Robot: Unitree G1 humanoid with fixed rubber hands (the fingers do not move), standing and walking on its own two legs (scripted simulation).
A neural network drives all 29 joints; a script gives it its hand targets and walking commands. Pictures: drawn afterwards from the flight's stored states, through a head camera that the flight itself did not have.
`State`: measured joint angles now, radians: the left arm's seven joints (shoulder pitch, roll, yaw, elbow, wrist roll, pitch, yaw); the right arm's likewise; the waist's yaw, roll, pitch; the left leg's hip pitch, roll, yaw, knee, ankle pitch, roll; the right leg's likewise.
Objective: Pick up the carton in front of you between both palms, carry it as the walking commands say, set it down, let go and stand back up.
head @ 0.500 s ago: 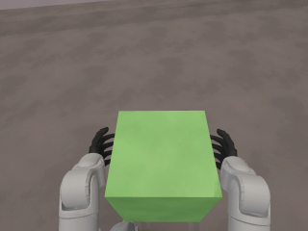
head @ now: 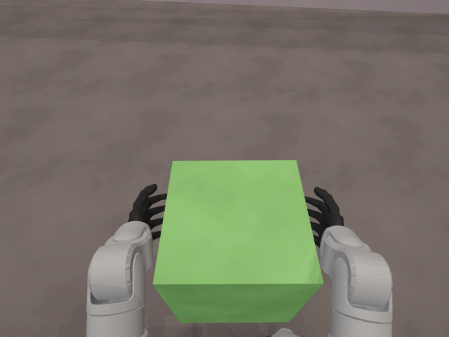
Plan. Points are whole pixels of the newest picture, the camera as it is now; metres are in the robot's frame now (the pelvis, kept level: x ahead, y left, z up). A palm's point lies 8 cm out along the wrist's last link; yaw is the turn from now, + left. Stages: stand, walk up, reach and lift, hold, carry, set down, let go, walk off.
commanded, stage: carry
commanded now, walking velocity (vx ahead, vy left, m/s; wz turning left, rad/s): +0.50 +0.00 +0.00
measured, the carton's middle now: (234, 247) +0.28 +0.01 +0.01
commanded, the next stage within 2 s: none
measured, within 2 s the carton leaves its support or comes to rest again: neither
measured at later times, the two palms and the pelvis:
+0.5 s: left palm (189, 105) +0.58 +0.13 +0.09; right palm (314, 110) +0.60 -0.17 +0.09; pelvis +0.32 -0.04 +0.00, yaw +4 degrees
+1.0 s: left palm (190, 47) +0.92 +0.17 +0.07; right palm (283, 50) +0.92 -0.13 +0.08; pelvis +0.66 +0.02 +0.00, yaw +1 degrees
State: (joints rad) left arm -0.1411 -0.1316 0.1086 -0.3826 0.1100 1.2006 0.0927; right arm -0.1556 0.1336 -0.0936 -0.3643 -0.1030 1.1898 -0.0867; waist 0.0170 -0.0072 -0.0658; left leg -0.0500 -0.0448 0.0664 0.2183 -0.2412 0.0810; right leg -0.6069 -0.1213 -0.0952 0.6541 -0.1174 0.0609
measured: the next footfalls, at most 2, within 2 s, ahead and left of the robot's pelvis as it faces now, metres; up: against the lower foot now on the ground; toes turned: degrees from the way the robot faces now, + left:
right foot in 0.14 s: +0.29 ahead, -0.13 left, +0.00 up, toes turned -7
left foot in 0.64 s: +0.60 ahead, +0.10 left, +0.00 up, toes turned +13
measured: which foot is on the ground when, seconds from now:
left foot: down 0.00-0.18, up 0.20-0.62, down 0.64-1.00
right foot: up 0.00-0.12, down 0.14-0.66, up 0.68-1.00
